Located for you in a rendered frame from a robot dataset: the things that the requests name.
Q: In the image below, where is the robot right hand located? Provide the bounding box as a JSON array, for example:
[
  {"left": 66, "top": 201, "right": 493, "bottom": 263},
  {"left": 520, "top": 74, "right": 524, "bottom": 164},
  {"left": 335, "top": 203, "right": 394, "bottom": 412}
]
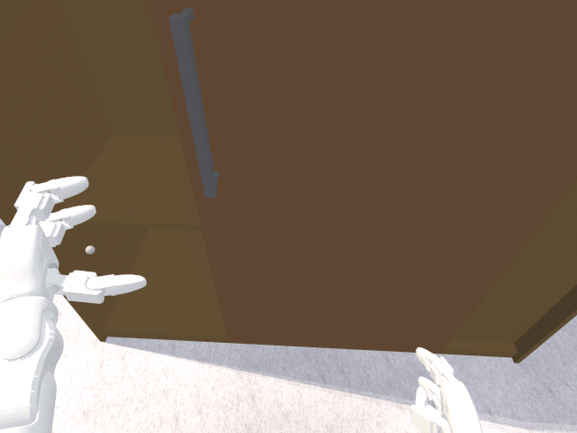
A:
[{"left": 411, "top": 347, "right": 482, "bottom": 433}]

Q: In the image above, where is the robot left forearm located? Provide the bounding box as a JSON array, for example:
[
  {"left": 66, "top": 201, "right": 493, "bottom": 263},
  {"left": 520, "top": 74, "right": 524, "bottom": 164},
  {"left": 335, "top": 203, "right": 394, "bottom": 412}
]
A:
[{"left": 0, "top": 296, "right": 64, "bottom": 433}]

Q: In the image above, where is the handle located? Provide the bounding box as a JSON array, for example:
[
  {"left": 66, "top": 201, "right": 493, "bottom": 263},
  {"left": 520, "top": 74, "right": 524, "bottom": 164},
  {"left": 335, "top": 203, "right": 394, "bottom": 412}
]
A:
[{"left": 169, "top": 8, "right": 219, "bottom": 198}]

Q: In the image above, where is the wardrobe door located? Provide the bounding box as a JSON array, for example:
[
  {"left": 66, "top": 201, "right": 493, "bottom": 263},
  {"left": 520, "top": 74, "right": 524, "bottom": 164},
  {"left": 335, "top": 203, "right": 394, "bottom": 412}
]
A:
[
  {"left": 453, "top": 179, "right": 577, "bottom": 344},
  {"left": 147, "top": 0, "right": 577, "bottom": 354}
]

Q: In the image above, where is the robot left hand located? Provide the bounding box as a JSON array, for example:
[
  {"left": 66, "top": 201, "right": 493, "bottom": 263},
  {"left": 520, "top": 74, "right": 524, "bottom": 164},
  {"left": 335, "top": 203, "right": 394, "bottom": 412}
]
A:
[{"left": 0, "top": 176, "right": 147, "bottom": 304}]

